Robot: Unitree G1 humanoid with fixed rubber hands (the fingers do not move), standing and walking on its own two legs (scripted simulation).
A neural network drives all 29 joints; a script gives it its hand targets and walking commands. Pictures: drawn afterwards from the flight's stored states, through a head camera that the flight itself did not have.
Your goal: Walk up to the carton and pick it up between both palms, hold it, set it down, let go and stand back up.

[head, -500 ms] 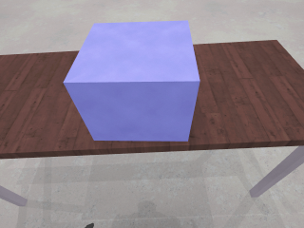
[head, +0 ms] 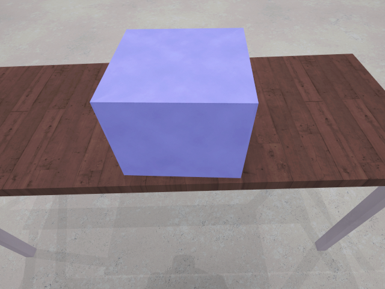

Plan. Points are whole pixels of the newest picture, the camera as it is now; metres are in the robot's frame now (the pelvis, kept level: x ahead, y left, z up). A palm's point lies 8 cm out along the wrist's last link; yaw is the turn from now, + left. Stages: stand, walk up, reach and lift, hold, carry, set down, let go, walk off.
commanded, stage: walk up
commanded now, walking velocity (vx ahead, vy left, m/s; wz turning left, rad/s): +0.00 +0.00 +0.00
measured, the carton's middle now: (182, 102) +0.53 +0.07 +0.08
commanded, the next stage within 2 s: none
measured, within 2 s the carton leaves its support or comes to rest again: neither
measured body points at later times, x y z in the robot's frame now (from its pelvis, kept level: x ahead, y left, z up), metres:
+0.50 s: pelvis +0.05 +0.03 +0.00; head +0.05 +0.07 +0.44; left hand +0.03 +0.27 -0.18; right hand +0.02 -0.21 -0.14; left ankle +0.03 +0.13 -0.74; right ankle +0.02 -0.09 -0.68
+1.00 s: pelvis +0.13 -0.01 +0.00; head +0.16 -0.02 +0.45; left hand +0.19 +0.21 -0.16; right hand +0.09 -0.21 -0.17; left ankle +0.05 +0.13 -0.74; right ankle +0.16 -0.08 -0.74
